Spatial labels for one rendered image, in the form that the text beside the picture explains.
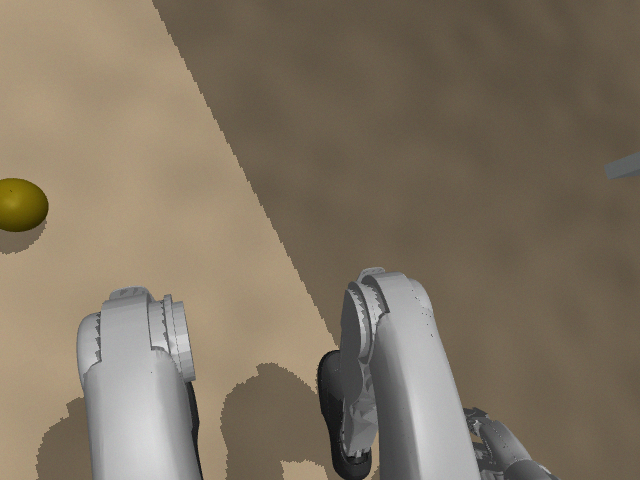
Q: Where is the left robot foot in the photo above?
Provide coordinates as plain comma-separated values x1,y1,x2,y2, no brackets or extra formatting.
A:
186,382,203,480

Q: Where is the right robot arm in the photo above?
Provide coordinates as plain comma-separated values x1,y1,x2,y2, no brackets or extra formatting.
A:
504,460,561,480

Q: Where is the ball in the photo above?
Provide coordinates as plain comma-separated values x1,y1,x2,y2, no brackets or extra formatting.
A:
0,178,49,232

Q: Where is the right robot foot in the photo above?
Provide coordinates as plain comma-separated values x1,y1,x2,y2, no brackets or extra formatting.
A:
318,350,372,480

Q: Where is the right robot hand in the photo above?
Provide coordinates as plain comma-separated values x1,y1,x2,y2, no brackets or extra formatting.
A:
463,407,532,480

